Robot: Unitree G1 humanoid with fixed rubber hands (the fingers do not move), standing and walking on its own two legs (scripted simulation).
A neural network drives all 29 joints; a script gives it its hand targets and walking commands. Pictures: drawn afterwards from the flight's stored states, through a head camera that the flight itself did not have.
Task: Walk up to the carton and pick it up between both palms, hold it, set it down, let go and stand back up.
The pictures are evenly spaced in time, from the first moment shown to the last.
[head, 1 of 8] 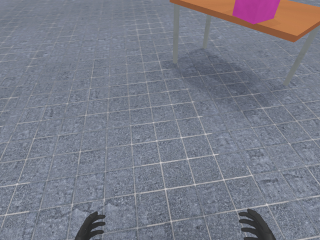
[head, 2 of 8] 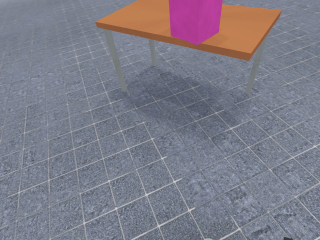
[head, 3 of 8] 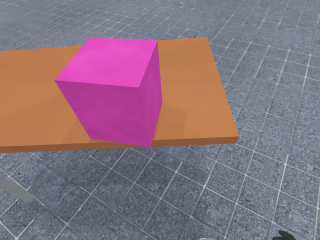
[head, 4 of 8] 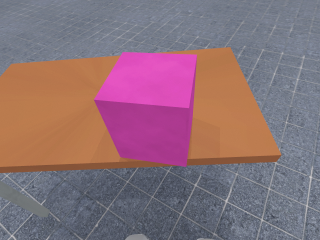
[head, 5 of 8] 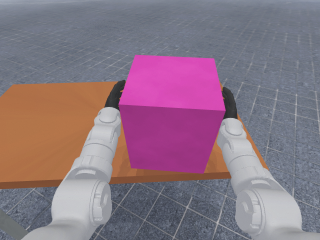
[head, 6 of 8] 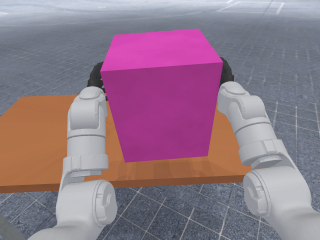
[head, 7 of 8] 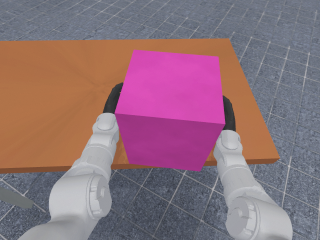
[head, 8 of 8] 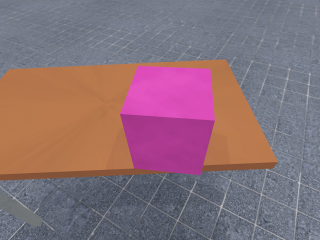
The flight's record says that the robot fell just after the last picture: no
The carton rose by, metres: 0.21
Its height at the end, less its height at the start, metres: +0.00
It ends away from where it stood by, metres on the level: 0.03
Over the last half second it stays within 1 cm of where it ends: yes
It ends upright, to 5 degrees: yes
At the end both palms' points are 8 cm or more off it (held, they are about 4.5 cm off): yes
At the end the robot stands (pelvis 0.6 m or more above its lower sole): yes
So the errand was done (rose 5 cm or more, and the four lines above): yes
